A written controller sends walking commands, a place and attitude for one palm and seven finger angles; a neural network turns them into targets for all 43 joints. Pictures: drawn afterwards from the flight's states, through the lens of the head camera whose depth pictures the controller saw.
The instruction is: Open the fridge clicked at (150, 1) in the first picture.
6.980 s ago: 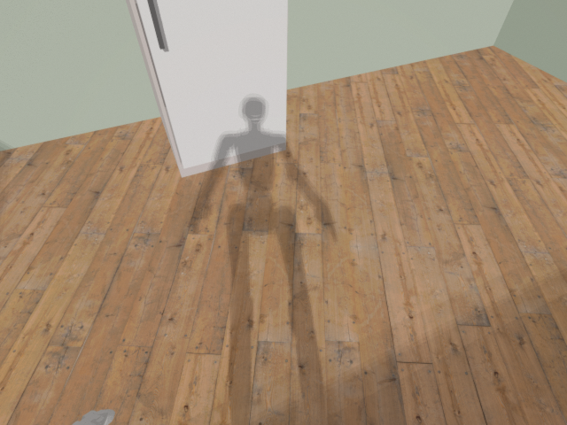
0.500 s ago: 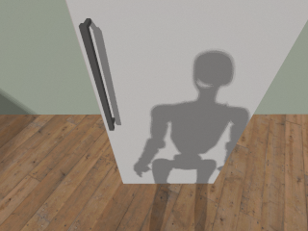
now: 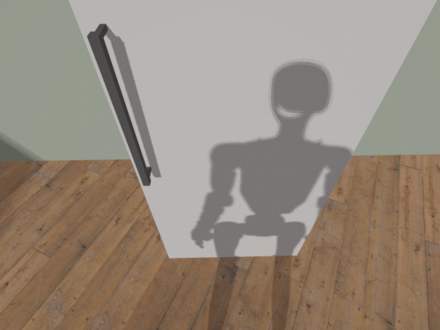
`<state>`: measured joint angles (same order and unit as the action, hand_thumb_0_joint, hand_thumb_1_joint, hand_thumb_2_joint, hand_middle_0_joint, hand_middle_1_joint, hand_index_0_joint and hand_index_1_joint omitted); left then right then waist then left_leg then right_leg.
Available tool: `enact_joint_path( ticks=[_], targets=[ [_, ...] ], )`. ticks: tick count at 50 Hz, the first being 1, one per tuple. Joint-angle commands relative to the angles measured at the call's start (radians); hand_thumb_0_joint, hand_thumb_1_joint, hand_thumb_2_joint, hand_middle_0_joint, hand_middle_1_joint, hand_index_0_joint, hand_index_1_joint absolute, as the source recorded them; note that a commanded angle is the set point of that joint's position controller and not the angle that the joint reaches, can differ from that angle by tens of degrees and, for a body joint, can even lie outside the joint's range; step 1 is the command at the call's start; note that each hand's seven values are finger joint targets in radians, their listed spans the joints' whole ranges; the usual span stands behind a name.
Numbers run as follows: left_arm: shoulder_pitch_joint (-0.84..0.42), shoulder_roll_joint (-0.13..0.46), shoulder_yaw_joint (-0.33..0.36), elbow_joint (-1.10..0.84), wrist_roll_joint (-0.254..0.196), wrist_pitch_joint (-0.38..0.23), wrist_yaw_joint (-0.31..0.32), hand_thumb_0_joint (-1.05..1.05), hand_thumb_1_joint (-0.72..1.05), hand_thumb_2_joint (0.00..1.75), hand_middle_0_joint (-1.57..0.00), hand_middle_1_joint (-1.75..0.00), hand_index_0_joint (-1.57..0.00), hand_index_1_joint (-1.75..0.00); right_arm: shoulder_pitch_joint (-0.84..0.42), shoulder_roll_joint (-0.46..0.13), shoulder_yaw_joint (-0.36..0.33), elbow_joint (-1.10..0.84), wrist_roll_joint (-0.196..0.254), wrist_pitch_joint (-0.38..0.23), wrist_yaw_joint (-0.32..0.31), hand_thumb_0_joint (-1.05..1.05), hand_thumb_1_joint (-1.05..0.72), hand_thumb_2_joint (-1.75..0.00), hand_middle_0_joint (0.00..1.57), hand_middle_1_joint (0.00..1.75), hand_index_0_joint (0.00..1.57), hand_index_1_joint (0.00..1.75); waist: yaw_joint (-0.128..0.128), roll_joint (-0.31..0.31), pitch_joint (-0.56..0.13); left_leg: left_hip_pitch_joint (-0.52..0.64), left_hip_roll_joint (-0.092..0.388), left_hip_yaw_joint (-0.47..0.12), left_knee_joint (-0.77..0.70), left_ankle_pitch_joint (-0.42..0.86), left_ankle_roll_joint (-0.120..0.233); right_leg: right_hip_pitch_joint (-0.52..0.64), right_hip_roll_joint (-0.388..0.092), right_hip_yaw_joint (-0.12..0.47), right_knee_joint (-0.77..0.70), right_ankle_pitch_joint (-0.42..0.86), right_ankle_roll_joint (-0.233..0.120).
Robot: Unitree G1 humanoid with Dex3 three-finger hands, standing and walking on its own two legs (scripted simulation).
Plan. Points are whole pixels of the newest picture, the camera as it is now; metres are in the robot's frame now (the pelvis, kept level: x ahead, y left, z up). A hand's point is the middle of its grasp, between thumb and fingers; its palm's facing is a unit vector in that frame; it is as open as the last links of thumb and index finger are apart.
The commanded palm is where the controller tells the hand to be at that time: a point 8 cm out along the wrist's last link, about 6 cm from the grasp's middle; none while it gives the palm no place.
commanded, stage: look again from close up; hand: left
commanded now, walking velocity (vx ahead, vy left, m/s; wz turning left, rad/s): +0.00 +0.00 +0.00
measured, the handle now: (129, 122) +0.47 +0.22 +0.12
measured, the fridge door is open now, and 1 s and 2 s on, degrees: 0 0 0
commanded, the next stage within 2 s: shuffle to correct the standing spot in 0.74 s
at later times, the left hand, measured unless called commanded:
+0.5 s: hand out of the picture +0.00 +0.14 -0.17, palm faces +0.03 -0.98 -0.20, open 7.3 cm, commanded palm none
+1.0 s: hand out of the picture -0.01 +0.15 -0.18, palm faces +0.07 -0.98 -0.20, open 7.4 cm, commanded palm none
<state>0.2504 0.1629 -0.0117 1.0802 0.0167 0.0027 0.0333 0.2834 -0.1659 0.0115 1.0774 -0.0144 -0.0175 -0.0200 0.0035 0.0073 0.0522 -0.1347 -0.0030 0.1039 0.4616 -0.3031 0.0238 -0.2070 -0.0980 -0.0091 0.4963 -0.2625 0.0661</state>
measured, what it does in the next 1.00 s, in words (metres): stands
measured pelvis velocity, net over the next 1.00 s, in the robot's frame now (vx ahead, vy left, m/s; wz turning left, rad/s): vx -0.01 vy -0.03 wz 0.03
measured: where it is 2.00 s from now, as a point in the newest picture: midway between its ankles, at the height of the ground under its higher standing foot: outside the picture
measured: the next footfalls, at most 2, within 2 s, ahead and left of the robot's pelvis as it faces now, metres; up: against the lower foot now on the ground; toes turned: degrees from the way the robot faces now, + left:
none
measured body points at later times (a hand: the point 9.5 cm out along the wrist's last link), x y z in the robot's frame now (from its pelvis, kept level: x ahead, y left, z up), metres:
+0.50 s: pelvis +0.00 -0.03 +0.00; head +0.01 -0.03 +0.45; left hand +0.00 +0.20 -0.16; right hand +0.01 -0.25 -0.16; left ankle -0.03 +0.10 -0.74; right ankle +0.00 -0.16 -0.74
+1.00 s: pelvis -0.01 -0.03 +0.00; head +0.00 -0.03 +0.45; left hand -0.01 +0.20 -0.16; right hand -0.02 -0.25 -0.16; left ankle -0.03 +0.10 -0.74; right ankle +0.00 -0.16 -0.74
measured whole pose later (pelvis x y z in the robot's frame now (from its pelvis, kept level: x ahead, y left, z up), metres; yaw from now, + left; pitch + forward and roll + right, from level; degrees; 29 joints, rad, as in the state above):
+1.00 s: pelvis -0.01 -0.03 +0.00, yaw +2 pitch -1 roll +0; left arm 0.27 0.15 0.01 1.08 0.02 0.00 0.03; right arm 0.31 -0.15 0.00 1.10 -0.02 0.01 -0.01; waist 0.01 0.00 0.05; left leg -0.19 0.04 0.06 0.51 -0.30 -0.01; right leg -0.24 -0.06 -0.06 0.52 -0.26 0.02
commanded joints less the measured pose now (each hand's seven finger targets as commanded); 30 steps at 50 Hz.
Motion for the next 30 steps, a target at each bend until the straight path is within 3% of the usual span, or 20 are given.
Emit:
enact_joint_path(
  ticks=[1, 23, 30],
  targets=[
    [0.053, 0.11, 0.026, -0.033, 0.0, -0.017, 0.005, 0.0, 0.9, 0.9, -0.2, -0.3, -0.2, -0.3, 0.05, -0.091, -0.025, -0.029, 0.003, -0.013, -0.009, 0.0, -0.9, -0.9, 0.2, 0.3, 0.2, 0.3, 0.001, -0.034, 0.001, -0.052, 0.101, -0.094, -0.098, 0.214, 0.008, 0.032, -0.022, 0.022, -0.059, 0.225, -0.079],
    [0.064, 0.108, 0.029, -0.013, -0.003, -0.03, 0.003, 0.0, 0.9, 0.9, -0.2, -0.3, -0.2, -0.3, 0.048, -0.075, -0.026, 0.008, 0.003, -0.01, -0.011, 0.0, -0.9, -0.9, 0.2, 0.3, 0.2, 0.3, 0.001, -0.023, -0.007, -0.035, 0.107, -0.076, -0.094, 0.198, -0.015, 0.033, -0.024, 0.037, -0.1, 0.254, -0.091],
    [0.062, 0.104, 0.028, -0.011, -0.004, -0.024, 0.001, 0.0, 0.9, 0.9, -0.2, -0.3, -0.2, -0.3, 0.049, -0.073, -0.023, 0.013, 0.001, -0.008, -0.011, 0.0, -0.9, -0.9, 0.2, 0.3, 0.2, 0.3, 0.004, -0.002, 0.026, -0.057, 0.109, -0.08, -0.116, 0.154, -0.016, 0.012, -0.016, 0.038, -0.119, 0.161, -0.09]
  ],
)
